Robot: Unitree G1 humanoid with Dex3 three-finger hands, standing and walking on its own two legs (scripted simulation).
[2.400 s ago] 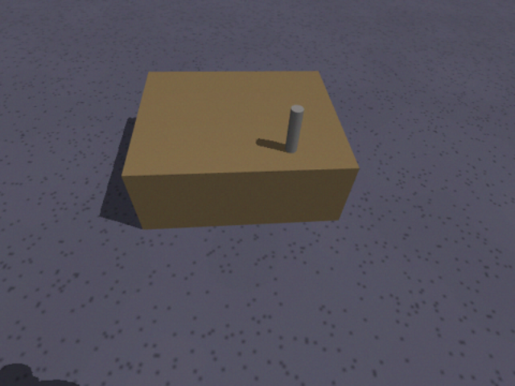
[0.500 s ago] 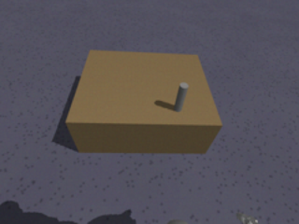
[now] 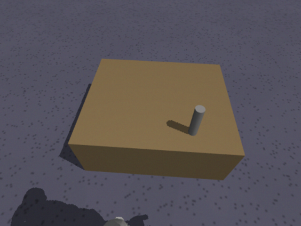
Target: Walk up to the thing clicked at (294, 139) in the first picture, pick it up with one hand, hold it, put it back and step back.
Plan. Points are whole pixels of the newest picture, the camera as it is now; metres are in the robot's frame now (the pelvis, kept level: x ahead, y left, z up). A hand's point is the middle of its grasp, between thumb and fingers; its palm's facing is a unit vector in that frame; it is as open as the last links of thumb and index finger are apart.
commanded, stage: walk up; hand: right
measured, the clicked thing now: (196, 121) +0.67 -0.22 -0.31
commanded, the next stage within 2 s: stand in 1.92 s
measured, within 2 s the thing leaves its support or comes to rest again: neither
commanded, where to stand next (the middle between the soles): +0.25 +0.01 m, yaw -2 degrees
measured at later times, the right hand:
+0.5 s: hand (245, 218) +0.20 -0.29 -0.17, palm faces +0.00 +0.93 -0.37, open 7.4 cm
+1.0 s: hand (229, 192) +0.27 -0.25 -0.15, palm faces -0.02 +0.94 -0.35, open 7.4 cm
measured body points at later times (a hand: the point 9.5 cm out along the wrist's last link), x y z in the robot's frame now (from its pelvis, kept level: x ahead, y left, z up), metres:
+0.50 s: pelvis +0.14 -0.01 -0.02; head +0.17 -0.03 +0.43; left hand +0.23 +0.31 -0.12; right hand +0.20 -0.34 -0.14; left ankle +0.13 +0.12 -0.72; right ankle +0.22 -0.14 -0.74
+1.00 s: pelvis +0.18 +0.01 +0.00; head +0.20 +0.01 +0.45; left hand +0.27 +0.31 -0.13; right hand +0.27 -0.30 -0.12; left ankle +0.18 +0.12 -0.74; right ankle +0.22 -0.14 -0.74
